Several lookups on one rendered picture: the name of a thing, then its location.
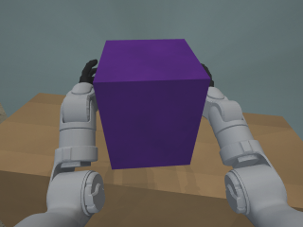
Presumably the pedestal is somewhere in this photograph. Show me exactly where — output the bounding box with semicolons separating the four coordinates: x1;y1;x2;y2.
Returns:
0;93;303;227

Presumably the right robot hand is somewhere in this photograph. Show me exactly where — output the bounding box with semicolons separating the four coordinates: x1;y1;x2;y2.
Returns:
201;63;214;87

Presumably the left robot hand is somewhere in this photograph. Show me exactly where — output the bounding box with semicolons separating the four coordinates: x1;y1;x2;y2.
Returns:
79;59;98;85

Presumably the robot left forearm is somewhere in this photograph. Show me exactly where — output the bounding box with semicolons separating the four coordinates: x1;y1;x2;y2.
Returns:
46;82;98;208

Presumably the carton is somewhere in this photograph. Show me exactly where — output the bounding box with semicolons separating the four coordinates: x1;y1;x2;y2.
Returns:
93;39;211;170

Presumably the robot left upper arm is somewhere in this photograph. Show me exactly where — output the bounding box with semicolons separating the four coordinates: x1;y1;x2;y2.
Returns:
14;170;106;227

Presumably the robot right forearm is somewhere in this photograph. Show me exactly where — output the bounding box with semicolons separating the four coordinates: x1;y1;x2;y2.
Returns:
202;86;288;201

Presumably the robot right upper arm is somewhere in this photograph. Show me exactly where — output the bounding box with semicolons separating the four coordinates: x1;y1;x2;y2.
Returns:
224;164;303;227

